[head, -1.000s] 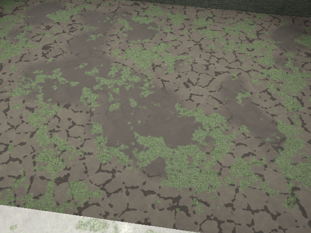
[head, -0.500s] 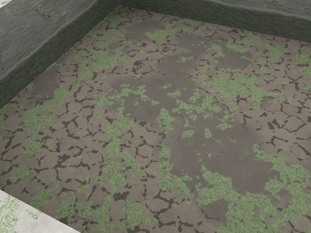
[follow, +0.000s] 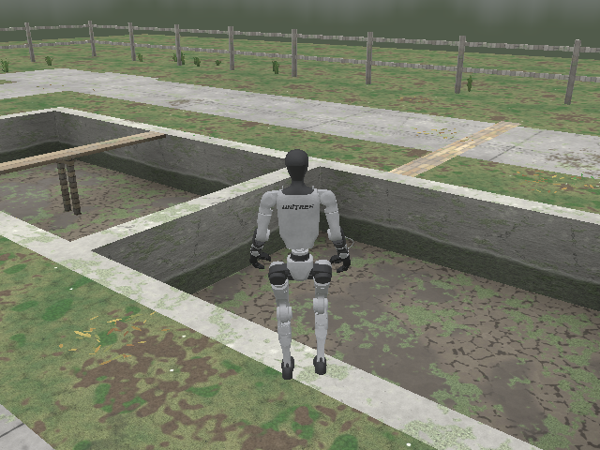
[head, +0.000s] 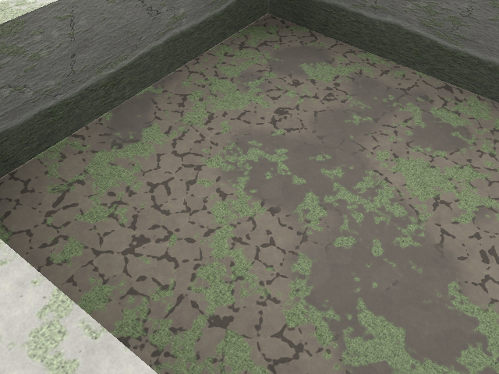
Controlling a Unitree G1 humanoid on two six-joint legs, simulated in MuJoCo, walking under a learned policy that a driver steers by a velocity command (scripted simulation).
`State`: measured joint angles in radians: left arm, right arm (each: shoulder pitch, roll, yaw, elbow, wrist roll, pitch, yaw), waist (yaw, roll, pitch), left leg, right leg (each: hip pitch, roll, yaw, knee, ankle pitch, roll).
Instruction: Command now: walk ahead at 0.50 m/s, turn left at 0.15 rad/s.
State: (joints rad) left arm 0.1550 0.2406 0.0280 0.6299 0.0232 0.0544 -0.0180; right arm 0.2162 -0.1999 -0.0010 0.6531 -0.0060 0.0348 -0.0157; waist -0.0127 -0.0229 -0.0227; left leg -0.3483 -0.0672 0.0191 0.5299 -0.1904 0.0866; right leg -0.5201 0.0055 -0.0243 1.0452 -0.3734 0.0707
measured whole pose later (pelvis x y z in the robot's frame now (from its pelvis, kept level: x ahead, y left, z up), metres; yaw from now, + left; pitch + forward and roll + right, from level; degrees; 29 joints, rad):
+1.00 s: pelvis +0.07 +0.10 -0.01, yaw -30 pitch +1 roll +1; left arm 0.21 0.21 -0.01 0.57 0.01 0.12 0.01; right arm 0.11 -0.29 -0.02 0.59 -0.01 0.04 -0.03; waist 0.04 0.04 -0.02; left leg -0.58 0.00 0.00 0.91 -0.35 -0.08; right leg -0.33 0.07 0.09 0.67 -0.35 -0.05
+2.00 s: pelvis +0.13 +0.08 -0.01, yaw -51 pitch -2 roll +0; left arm 0.07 0.18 -0.05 0.60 0.02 0.06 0.01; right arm 0.17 -0.18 0.05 0.60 -0.02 0.05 -0.01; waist 0.00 0.01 -0.01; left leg -0.23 -0.03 0.05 0.63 -0.37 0.05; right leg -0.22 0.09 0.13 0.63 -0.37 -0.03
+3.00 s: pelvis +0.12 +0.06 -0.01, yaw -50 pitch -2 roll +0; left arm 0.07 0.15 -0.06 0.61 0.01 0.07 0.02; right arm 0.14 -0.16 0.04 0.62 -0.02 0.06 -0.02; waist 0.01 0.00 0.00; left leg -0.22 -0.01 0.03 0.64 -0.39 0.02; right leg -0.21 0.09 0.08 0.65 -0.40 -0.06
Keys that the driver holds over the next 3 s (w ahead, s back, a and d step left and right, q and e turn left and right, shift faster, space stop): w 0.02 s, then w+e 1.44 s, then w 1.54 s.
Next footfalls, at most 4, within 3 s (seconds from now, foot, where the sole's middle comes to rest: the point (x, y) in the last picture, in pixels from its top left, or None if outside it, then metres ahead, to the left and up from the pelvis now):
0.14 right None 0.07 -0.07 -0.77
0.50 left None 0.23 0.15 -0.77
0.88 right None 0.05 0.00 -0.77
1.18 left None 0.21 0.12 -0.77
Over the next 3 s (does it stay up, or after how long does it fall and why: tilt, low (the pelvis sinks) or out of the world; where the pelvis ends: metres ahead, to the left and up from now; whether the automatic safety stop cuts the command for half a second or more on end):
stays up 0.12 0.06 -0.01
